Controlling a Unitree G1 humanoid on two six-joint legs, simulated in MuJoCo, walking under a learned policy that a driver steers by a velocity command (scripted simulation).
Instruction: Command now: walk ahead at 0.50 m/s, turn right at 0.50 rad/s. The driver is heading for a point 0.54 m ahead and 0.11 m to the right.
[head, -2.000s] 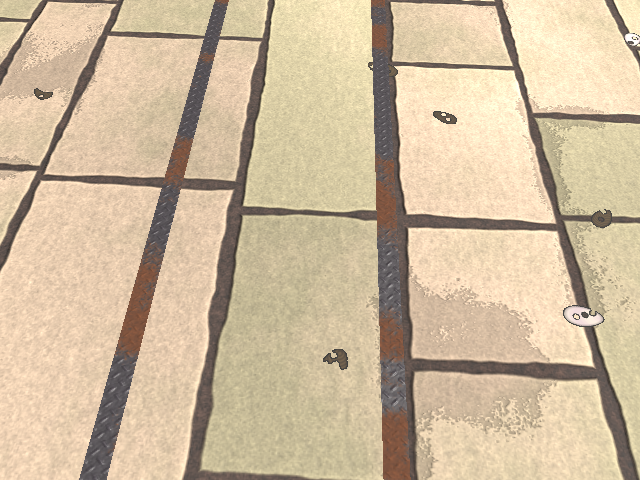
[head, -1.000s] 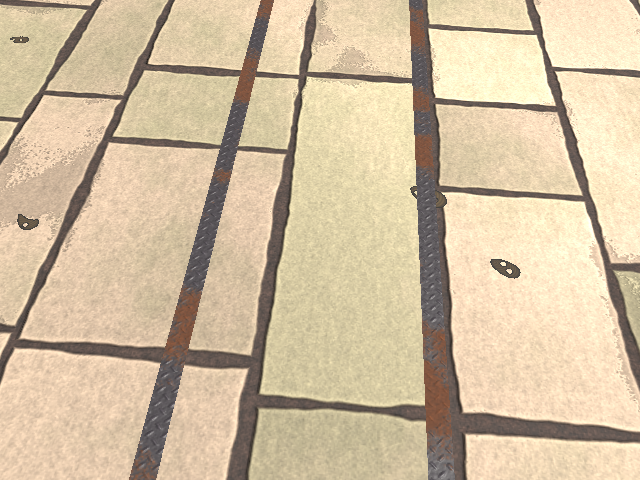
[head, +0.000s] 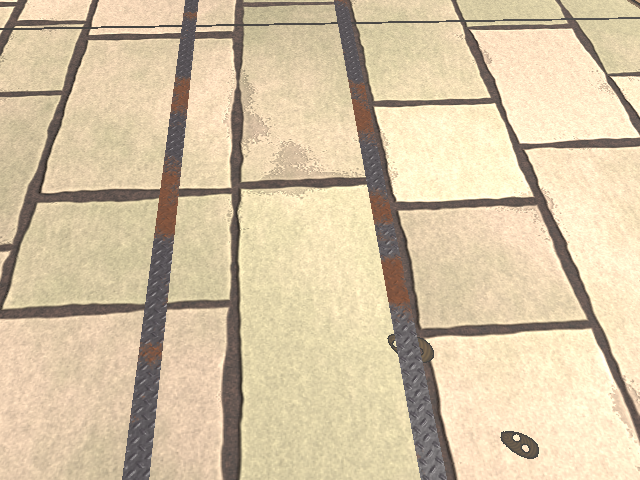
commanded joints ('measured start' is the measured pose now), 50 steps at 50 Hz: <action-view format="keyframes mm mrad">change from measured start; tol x32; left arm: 1 -64 -6 -11 -75 0 -3 -16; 50 223 2 -42 86 -1 30 57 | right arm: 1 2 -90 -12 -42 -1 -17 -3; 50 -130 -106 30 -79 -6 46 -1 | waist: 1 12 108 54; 15 135 -84 -309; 38 -24 -61 -54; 41 -14 296 -391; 50 59 156 -98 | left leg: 1 -32 260 -94 -152 265 74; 12 157 305 67 401 907 38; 15 -639 7 -180 1189 -336 -78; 38 -262 -22 -151 222 165 13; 41 398 499 -639 263 1329 297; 50 -231 218 -305 -23 427 149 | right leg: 1 -47 -13 -17 -130 110 11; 12 346 182 -172 -473 -116 -147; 15 942 -257 768 -761 -162 -384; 22 499 -53 222 -826 361 -223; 38 705 -27 131 -534 965 -48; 40 485 66 87 -138 451 -17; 41 260 236 52 186 -497 25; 50 421 108 31 -227 -290 71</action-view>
